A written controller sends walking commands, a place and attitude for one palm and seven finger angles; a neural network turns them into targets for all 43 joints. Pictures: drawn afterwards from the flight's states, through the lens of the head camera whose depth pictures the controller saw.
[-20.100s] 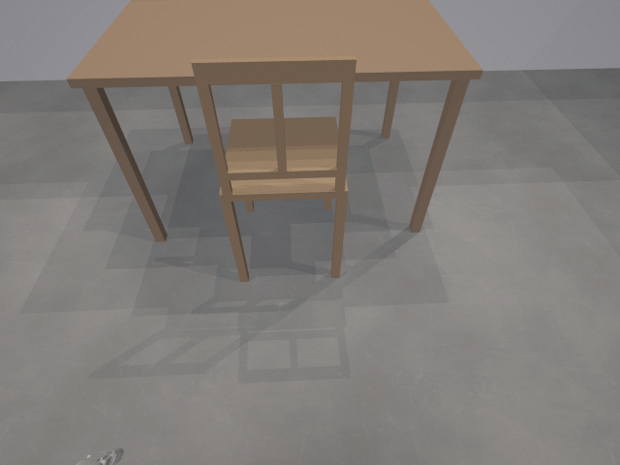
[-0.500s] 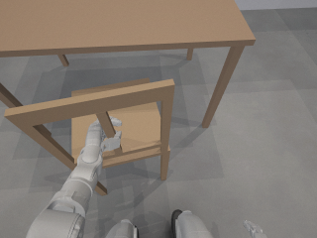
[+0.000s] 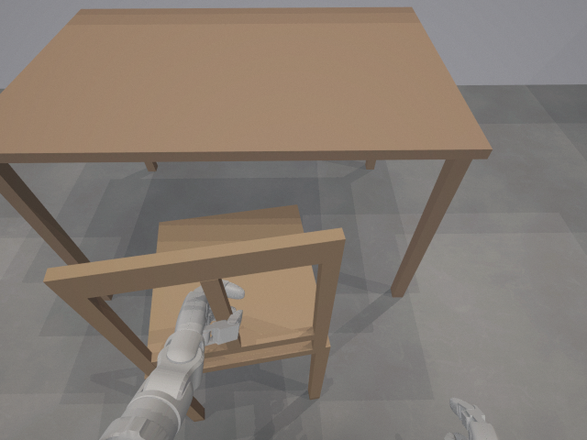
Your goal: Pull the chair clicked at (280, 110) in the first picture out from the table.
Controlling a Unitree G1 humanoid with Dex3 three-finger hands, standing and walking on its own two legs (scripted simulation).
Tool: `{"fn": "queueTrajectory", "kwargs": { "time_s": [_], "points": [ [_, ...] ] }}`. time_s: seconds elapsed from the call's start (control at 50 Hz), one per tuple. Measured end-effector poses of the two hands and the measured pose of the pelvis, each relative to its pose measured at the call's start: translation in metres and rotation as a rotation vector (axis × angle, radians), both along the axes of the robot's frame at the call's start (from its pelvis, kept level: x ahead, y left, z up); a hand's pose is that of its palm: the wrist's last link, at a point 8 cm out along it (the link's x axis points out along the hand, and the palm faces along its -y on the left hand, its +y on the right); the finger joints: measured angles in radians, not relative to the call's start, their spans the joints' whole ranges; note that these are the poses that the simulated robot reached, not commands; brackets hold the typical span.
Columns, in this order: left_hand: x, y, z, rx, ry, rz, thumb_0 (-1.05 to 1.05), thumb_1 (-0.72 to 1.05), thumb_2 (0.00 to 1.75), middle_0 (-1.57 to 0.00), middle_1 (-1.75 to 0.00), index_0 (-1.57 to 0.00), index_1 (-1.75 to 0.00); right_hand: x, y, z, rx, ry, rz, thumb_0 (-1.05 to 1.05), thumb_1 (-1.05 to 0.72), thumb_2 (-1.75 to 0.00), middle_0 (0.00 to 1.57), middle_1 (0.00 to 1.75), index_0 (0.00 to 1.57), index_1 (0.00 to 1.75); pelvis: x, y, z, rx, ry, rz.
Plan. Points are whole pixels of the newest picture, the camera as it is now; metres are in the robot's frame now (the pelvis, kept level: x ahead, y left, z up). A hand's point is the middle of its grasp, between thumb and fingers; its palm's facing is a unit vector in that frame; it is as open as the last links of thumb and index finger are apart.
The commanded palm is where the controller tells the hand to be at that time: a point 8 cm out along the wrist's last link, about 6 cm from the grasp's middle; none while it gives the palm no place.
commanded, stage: stop walking, hand still on the chair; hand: left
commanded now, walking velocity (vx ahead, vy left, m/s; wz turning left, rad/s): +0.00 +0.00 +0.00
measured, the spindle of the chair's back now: (223, 315) +0.32 +0.14 -0.09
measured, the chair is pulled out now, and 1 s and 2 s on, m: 0.16 0.16 0.16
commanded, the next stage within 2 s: open the thumb and straighten the fingers in 0.30 s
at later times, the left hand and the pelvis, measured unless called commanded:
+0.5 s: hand (229, 322) +0.30 +0.12 -0.06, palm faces -0.03 -0.99 -0.14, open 6.0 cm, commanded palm +0.27 +0.17 -0.04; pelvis +0.02 +0.01 +0.00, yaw +1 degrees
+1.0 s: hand (231, 322) +0.30 +0.12 -0.08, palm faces -0.04 -0.98 -0.18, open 15.7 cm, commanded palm +0.28 +0.17 -0.05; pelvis -0.01 +0.01 -0.04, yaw +1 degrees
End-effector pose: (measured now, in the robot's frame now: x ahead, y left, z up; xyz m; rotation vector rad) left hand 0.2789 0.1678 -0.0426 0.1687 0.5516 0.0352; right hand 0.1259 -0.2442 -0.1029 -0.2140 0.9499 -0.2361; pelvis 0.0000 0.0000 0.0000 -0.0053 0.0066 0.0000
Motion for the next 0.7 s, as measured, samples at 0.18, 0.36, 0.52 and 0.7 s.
{"fn": "queueTrajectory", "kwargs": {
  "time_s": [0.18,0.36,0.52,0.7],
  "points": [
    [0.001,0.000,0.000,-0.004,0.010,-0.005,0.09,0.62,0.76,-0.20,-1.20,-0.50,-1.45,0.031,0.011,0.003,0.023,-0.031,0.036,0.01,-0.90,-0.90,0.21,0.30,0.21,0.30,0.016,0.002,0.002,-0.004,-0.004,0.006],
    [0.002,0.001,0.000,-0.005,0.010,-0.017,0.09,0.61,0.77,-0.20,-1.22,-0.50,-1.45,0.029,0.016,0.000,0.030,-0.004,0.037,0.01,-0.90,-0.90,0.21,0.30,0.21,0.30,0.021,0.005,0.002,-0.005,-0.007,0.007],
    [0.004,0.006,-0.002,-0.033,-0.022,-0.026,0.08,0.55,0.75,-0.25,-1.27,-0.50,-1.45,0.019,0.011,-0.002,0.064,-0.020,0.036,0.01,-0.90,-0.90,0.21,0.30,0.21,0.30,0.019,0.006,-0.007,0.003,0.066,0.018],
    [0.011,0.012,-0.005,-0.004,-0.048,-0.047,0.03,0.01,0.47,-0.37,-1.33,-0.48,-1.41,0.007,0.004,-0.016,0.054,-0.060,0.047,0.01,-0.90,-0.90,0.21,0.30,0.20,0.30,0.007,0.014,-0.026,0.002,0.128,0.019]
  ]
}}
